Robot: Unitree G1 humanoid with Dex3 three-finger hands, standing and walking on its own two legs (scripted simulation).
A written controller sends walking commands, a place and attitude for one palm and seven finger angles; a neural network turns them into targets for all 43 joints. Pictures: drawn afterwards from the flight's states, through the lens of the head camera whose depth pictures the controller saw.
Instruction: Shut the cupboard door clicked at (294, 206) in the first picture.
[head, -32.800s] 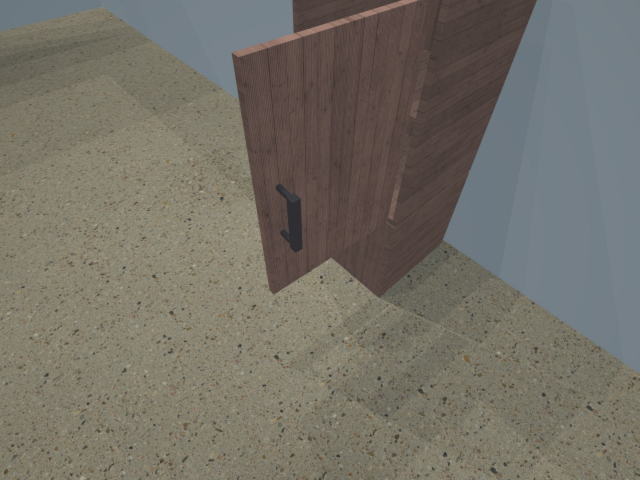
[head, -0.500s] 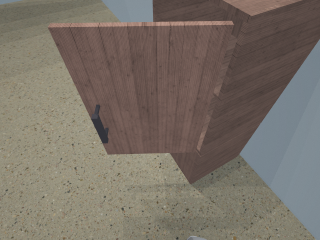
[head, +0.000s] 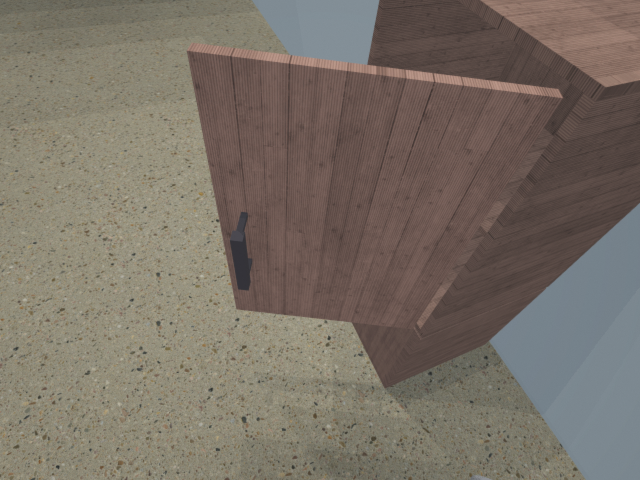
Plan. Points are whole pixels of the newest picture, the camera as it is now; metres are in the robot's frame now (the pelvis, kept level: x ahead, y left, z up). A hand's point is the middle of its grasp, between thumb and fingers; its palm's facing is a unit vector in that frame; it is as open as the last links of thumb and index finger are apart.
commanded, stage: come to a stop and stand still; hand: left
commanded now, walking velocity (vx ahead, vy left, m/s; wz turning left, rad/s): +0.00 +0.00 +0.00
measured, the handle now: (243, 253) +0.45 +0.16 -0.07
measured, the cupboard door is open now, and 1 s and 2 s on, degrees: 62 62 62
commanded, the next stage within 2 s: look again from close up in 0.82 s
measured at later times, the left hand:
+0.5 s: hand out of the picture -0.01 +0.18 -0.16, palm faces -0.02 -0.98 -0.20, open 7.3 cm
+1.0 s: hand out of the picture -0.07 +0.15 -0.17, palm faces -0.02 -0.99 -0.15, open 7.3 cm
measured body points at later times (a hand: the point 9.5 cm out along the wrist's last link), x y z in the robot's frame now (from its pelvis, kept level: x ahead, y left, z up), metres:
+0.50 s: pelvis -0.04 +0.01 +0.01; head -0.04 +0.01 +0.46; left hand -0.01 +0.23 -0.15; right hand -0.05 -0.22 -0.15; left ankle -0.01 +0.10 -0.73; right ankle -0.08 -0.12 -0.73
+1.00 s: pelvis -0.04 +0.00 +0.01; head -0.02 +0.01 +0.46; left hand -0.07 +0.20 -0.16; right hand -0.07 -0.21 -0.15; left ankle +0.00 +0.10 -0.73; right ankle -0.08 -0.12 -0.73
